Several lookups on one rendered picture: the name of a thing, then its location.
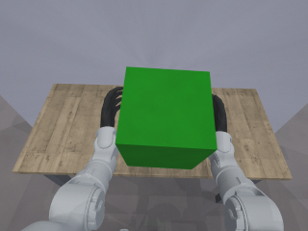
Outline robot left forearm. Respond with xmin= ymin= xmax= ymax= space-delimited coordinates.
xmin=49 ymin=126 xmax=119 ymax=218

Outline carton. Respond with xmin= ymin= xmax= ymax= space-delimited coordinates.
xmin=115 ymin=66 xmax=218 ymax=169

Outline right robot hand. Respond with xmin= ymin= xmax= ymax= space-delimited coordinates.
xmin=212 ymin=94 xmax=227 ymax=133

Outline robot right forearm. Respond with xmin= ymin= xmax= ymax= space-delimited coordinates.
xmin=208 ymin=131 xmax=284 ymax=231

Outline table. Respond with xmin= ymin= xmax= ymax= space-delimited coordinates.
xmin=13 ymin=84 xmax=293 ymax=204

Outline left robot hand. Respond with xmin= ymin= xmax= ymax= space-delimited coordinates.
xmin=100 ymin=87 xmax=123 ymax=128

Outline left robot upper arm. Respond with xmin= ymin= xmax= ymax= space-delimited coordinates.
xmin=21 ymin=183 xmax=105 ymax=231

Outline right robot upper arm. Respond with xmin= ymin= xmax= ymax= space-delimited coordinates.
xmin=224 ymin=194 xmax=284 ymax=231

